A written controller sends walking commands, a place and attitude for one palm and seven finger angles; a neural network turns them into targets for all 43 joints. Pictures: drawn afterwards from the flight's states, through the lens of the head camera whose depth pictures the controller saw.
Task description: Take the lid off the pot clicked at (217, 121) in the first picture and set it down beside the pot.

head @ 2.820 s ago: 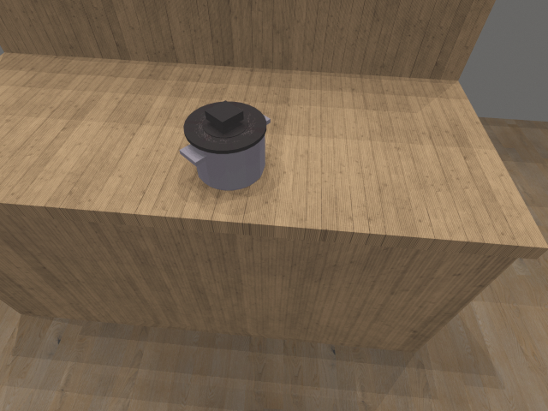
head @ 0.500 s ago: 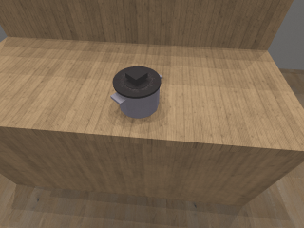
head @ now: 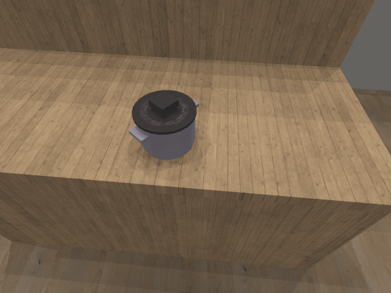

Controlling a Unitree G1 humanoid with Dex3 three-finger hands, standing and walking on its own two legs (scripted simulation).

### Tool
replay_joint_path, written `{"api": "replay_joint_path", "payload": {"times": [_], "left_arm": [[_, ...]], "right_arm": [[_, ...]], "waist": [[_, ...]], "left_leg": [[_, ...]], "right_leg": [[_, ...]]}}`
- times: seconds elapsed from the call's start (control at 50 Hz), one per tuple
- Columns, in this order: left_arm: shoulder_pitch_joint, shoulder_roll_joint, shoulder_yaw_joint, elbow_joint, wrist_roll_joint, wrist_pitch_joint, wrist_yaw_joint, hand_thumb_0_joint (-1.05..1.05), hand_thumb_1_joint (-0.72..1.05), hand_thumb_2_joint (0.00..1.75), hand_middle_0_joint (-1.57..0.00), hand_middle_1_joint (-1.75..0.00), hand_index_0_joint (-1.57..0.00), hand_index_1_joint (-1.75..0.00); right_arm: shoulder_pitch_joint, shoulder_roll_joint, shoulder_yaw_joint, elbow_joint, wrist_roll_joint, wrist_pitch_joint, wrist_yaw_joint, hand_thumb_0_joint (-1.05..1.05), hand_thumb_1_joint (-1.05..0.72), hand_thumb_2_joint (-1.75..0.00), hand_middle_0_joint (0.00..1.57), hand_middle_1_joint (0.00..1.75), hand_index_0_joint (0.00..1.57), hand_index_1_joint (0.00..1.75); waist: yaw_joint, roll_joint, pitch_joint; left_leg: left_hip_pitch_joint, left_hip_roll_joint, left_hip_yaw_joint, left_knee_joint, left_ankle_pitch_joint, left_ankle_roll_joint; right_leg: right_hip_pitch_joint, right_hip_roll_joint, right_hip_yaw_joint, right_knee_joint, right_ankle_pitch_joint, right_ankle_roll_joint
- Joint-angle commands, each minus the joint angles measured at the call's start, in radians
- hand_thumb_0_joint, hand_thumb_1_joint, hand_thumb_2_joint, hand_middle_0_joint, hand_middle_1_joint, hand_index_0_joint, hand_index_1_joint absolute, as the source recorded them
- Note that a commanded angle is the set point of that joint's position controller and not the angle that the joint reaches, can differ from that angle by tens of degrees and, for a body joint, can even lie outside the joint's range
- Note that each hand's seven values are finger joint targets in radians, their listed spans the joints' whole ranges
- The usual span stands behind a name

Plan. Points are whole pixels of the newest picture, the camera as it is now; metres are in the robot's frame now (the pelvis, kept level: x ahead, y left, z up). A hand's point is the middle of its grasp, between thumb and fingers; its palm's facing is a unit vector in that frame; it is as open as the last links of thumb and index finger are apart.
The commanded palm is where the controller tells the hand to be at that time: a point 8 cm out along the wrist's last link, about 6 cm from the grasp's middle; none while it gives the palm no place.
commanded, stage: come to a stop and stand still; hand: left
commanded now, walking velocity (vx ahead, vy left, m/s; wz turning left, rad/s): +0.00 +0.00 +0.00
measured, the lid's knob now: (163, 102) +0.53 +0.12 +0.09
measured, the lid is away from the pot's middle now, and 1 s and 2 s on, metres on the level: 0.00 0.00 0.00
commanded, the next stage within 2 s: look again from close up in 0.26 s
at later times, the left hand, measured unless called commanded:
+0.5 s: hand out of the picture +0.00 +0.16 -0.17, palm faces +0.02 -0.98 -0.18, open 7.4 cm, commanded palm none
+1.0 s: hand out of the picture -0.02 +0.15 -0.18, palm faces +0.03 -0.99 -0.17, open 7.4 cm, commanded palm none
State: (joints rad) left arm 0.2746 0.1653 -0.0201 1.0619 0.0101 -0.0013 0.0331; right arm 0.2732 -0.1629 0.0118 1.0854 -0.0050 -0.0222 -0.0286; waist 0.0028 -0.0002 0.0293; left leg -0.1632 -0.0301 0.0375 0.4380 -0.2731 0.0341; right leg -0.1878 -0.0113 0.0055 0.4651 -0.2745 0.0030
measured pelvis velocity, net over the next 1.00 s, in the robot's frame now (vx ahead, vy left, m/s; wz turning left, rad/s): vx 0.00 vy -0.01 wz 0.01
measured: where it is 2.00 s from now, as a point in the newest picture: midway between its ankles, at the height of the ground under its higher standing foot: outside the picture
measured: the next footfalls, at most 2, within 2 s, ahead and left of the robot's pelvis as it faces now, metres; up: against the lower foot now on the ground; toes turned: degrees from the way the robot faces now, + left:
none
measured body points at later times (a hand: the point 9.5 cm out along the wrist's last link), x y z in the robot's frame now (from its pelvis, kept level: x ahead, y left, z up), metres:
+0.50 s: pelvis +0.01 -0.01 +0.00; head +0.02 -0.01 +0.45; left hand +0.00 +0.21 -0.16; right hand +0.01 -0.23 -0.16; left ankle -0.02 +0.10 -0.74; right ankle -0.02 -0.12 -0.74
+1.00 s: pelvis +0.00 -0.01 +0.00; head +0.01 +0.00 +0.45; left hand -0.02 +0.21 -0.16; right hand -0.01 -0.22 -0.16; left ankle -0.02 +0.10 -0.74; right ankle -0.02 -0.12 -0.74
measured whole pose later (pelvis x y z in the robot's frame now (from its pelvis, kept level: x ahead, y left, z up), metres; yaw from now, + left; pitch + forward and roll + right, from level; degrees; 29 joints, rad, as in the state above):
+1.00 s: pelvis +0.00 -0.01 +0.00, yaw +0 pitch -1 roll +0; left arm 0.32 0.15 -0.02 1.09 0.01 -0.01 0.03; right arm 0.30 -0.12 0.02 1.14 0.00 -0.03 -0.03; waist 0.01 -0.01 0.04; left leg -0.14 -0.01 0.02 0.42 -0.26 0.02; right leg -0.15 0.00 -0.01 0.42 -0.26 -0.01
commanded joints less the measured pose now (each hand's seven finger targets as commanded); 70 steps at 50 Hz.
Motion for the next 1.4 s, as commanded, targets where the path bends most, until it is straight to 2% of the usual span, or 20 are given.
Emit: {"api": "replay_joint_path", "payload": {"times": [0.0, 0.34, 0.36, 0.4, 0.74, 0.76, 1.06, 1.08, 1.1, 1.12, 1.14, 1.16, 1.18, 1.2, 1.24, 1.26, 1.28, 1.32, 1.36, 1.38], "left_arm": [[0.076, 0.103, 0.025, -0.029, -0.003, -0.02, 0.009, 0.0, 0.9, 0.9, -0.2, -0.3, -0.2, -0.3], [0.101, 0.093, 0.02, -0.01, -0.003, -0.023, 0.009, 0.0, 0.9, 0.9, -0.2, -0.3, -0.2, -0.3], [0.101, 0.097, 0.021, -0.009, -0.004, -0.022, 0.008, 0.0, 0.9, 0.9, -0.2, -0.3, -0.2, -0.3], [0.098, 0.091, 0.022, -0.011, -0.003, -0.021, 0.008, 0.0, 0.9, 0.9, -0.2, -0.3, -0.2, -0.3], [0.119, 0.079, 0.02, 0.001, -0.004, -0.023, 0.01, 0.0, 0.9, 0.9, -0.2, -0.3, -0.2, -0.3], [0.12, 0.084, 0.02, 0.003, -0.005, -0.022, 0.009, 0.0, 0.9, 0.9, -0.2, -0.3, -0.2, -0.3], [0.132, 0.07, 0.02, 0.009, -0.004, -0.021, 0.009, 0.0, 0.9, 0.9, -0.2, -0.3, -0.2, -0.3], [0.136, 0.066, 0.018, 0.008, -0.003, -0.021, 0.01, 0.0, 0.9, 0.9, -0.2, -0.3, -0.2, -0.3], [0.163, 0.098, 0.026, 0.045, 0.016, -0.048, 0.045, 0.0, 0.9, 0.9, -0.2, -0.3, -0.2, -0.3], [-0.513, 0.228, -0.017, -1.218, -0.113, -0.204, 0.049, 0.0, 0.9, 0.9, -0.24, -0.35, -0.24, -0.35], [-0.144, 0.183, 0.005, -1.004, -0.043, -0.12, 0.095, 0.0, 0.9, 0.9, -0.29, -0.4, -0.29, -0.4], [-0.105, 0.179, 0.007, -0.953, -0.066, -0.05, 0.133, 0.0, 0.9, 0.9, -0.33, -0.44, -0.33, -0.44], [0.066, 0.078, -0.035, -0.927, -0.065, 0.006, 0.134, 0.0, 0.9, 0.9, -0.38, -0.49, -0.38, -0.49], [0.038, -0.024, -0.129, -0.967, -0.062, 0.015, 0.119, 0.0, 0.9, 0.9, -0.42, -0.54, -0.42, -0.54], [0.186, -0.119, -0.184, -0.762, -0.021, 0.012, 0.095, 0.0, 0.9, 0.9, -0.51, -0.64, -0.51, -0.64], [0.297, -0.132, -0.166, -0.639, -0.009, 0.017, 0.085, 0.0, 0.9, 0.9, -0.55, -0.68, -0.55, -0.68], [0.354, -0.097, -0.122, -0.611, 0.001, 0.015, 0.072, 0.0, 0.9, 0.9, -0.6, -0.73, -0.6, -0.73], [0.489, 0.057, 0.056, -0.761, -0.004, -0.022, 0.047, 0.0, 0.9, 0.9, -0.68, -0.83, -0.68, -0.83], [0.496, 0.234, 0.233, -0.971, -0.022, -0.073, 0.049, 0.0, 0.9, 0.9, -0.77, -0.92, -0.77, -0.92], [0.445, 0.226, 0.22, -1.069, -0.024, -0.094, 0.044, 0.0, 0.9, 0.9, -0.82, -0.97, -0.82, -0.97]], "right_arm": [[0.056, -0.088, -0.02, -0.028, 0.0, -0.016, -0.008, 0.0, -0.9, -0.9, 0.2, 0.3, 0.2, 0.3], [0.059, -0.074, -0.016, -0.002, 0.002, -0.015, -0.01, 0.0, -0.9, -0.9, 0.2, 0.3, 0.2, 0.3], [0.056, -0.074, -0.015, -0.001, 0.002, -0.013, -0.01, 0.0, -0.9, -0.9, 0.2, 0.3, 0.2, 0.3], [0.064, -0.073, -0.016, -0.002, 0.002, -0.015, -0.01, 0.0, -0.9, -0.9, 0.2, 0.3, 0.2, 0.3], [0.087, -0.056, -0.014, 0.021, 0.004, -0.018, -0.011, 0.0, -0.9, -0.9, 0.2, 0.3, 0.2, 0.3], [0.084, -0.056, -0.014, 0.022, 0.004, -0.016, -0.012, 0.0, -0.9, -0.9, 0.2, 0.3, 0.2, 0.3], [0.103, -0.043, -0.015, 0.029, 0.005, -0.018, -0.012, 0.0, -0.9, -0.9, 0.2, 0.3, 0.2, 0.3], [0.103, -0.045, -0.015, 0.028, 0.005, -0.019, -0.012, 0.0, -0.9, -0.9, 0.2, 0.3, 0.2, 0.3], [-0.012, -0.094, -0.016, -0.046, 0.006, -0.023, 0.0, 0.0, -0.9, -0.9, 0.2, 0.3, 0.2, 0.3], [-0.002, -0.225, -0.027, -0.381, 0.077, -0.191, -0.003, 0.0, -0.9, -0.9, 0.2, 0.3, 0.2, 0.3], [-0.094, -0.153, -0.008, -0.335, 0.085, -0.254, -0.046, 0.0, -0.9, -0.9, 0.2, 0.3, 0.2, 0.3], [-0.11, -0.176, -0.021, -0.273, 0.089, -0.264, -0.047, 0.0, -0.9, -0.9, 0.2, 0.3, 0.2, 0.3], [-0.091, -0.157, -0.02, -0.293, 0.097, -0.271, -0.04, 0.0, -0.9, -0.9, 0.2, 0.3, 0.2, 0.3], [-0.103, -0.158, -0.006, -0.332, 0.086, -0.289, -0.034, 0.0, -0.9, -0.9, 0.2, 0.3, 0.2, 0.3], [-0.106, -0.178, -0.02, -0.349, 0.048, -0.296, -0.016, 0.0, -0.9, -0.9, 0.2, 0.3, 0.2, 0.3], [-0.11, -0.187, -0.041, -0.37, 0.044, -0.277, 0.003, 0.0, -0.9, -0.9, 0.2, 0.3, 0.2, 0.3], [-0.102, -0.191, -0.06, -0.395, 0.036, -0.251, 0.017, 0.0, -0.9, -0.9, 0.2, 0.3, 0.2, 0.3], [-0.171, -0.18, -0.083, -0.472, 0.03, -0.216, 0.027, 0.0, -0.9, -0.9, 0.2, 0.3, 0.2, 0.3], [-0.21, -0.173, -0.083, -0.552, 0.036, -0.203, 0.017, 0.0, -0.9, -0.9, 0.2, 0.3, 0.2, 0.3], [-0.22, -0.166, -0.073, -0.598, 0.036, -0.199, 0.011, 0.0, -0.9, -0.9, 0.2, 0.3, 0.2, 0.3]], "waist": [[0.001, -0.006, 0.001], [0.003, 0.01, 0.029], [0.005, -0.016, 0.043], [0.002, 0.007, 0.036], [0.005, 0.009, 0.043], [0.008, -0.019, 0.048], [0.007, 0.002, 0.052], [0.007, -0.001, 0.047], [0.028, 0.007, 0.062], [-0.007, 0.141, -0.397], [0.012, 0.294, -0.359], [0.008, 0.251, -0.276], [0.004, 0.192, -0.208], [-0.015, 0.107, -0.11], [-0.016, -0.074, 0.034], [0.004, -0.144, 0.055], [0.018, -0.219, 0.071], [0.079, -0.23, 0.038], [0.1, -0.146, -0.026], [0.089, -0.099, -0.032]], "left_leg": [[0.025, 0.124, -0.105, -0.061, 0.256, 0.0], [0.028, 0.124, -0.1, -0.077, 0.228, -0.004], [0.017, 0.126, -0.102, -0.076, 0.211, -0.003], [0.023, 0.125, -0.1, -0.079, 0.223, -0.004], [0.018, 0.126, -0.101, -0.082, 0.216, -0.002], [0.012, 0.128, -0.104, -0.083, 0.204, 0.0], [0.004, 0.129, -0.104, -0.086, 0.19, 0.004], [0.004, 0.126, -0.105, -0.083, 0.195, 0.004], [-0.083, 0.121, -0.067, 0.11, 0.285, -0.028], [0.116, 0.032, -0.094, -0.041, 0.274, -0.033], [0.158, 0.061, -0.063, -0.04, 0.33, -0.031], [0.076, 0.063, -0.072, -0.022, 0.258, -0.055], [0.06, 0.054, -0.094, -0.056, 0.225, -0.042], [0.044, 0.052, -0.099, -0.07, 0.21, -0.03], [-0.001, 0.048, -0.11, -0.057, 0.213, -0.008], [-0.055, 0.054, -0.118, -0.049, 0.226, -0.007], [-0.087, 0.055, -0.106, -0.037, 0.209, -0.01], [-0.119, 0.046, -0.07, -0.048, 0.173, -0.024], [-0.117, 0.038, -0.05, -0.053, 0.146, -0.035], [-0.108, 0.031, -0.04, -0.054, 0.124, -0.032]], "right_leg": [[-0.005, -0.102, 0.082, -0.066, 0.258, -0.053], [0.003, -0.101, 0.081, -0.097, 0.247, -0.054], [0.003, -0.098, 0.079, -0.105, 0.235, -0.054], [0.003, -0.099, 0.08, -0.099, 0.239, -0.055], [0.006, -0.098, 0.075, -0.107, 0.22, -0.053], [0.008, -0.095, 0.074, -0.111, 0.216, -0.053], [-0.002, -0.091, 0.068, -0.111, 0.18, -0.051], [-0.002, -0.093, 0.073, -0.108, 0.186, -0.05], [-0.006, -0.139, 0.095, -0.087, 0.556, -0.03], [0.122, -0.06, 0.023, -0.007, 0.404, -0.045], [0.049, -0.02, 0.006, 0.004, 0.255, -0.065], [0.014, -0.021, -0.035, -0.018, 0.191, -0.051], [0.026, -0.015, -0.052, -0.044, 0.176, -0.049], [0.01, -0.01, -0.072, -0.053, 0.165, -0.04], [-0.067, 0.003, -0.101, -0.057, 0.145, -0.026], [-0.077, 0.006, -0.109, -0.046, 0.139, -0.029], [-0.094, 0.007, -0.108, -0.036, 0.127, -0.025], [-0.038, 0.0, -0.094, -0.039, 0.091, -0.025], [0.03, -0.013, -0.075, -0.045, 0.074, -0.031], [0.022, -0.014, -0.061, -0.048, 0.068, -0.028]]}}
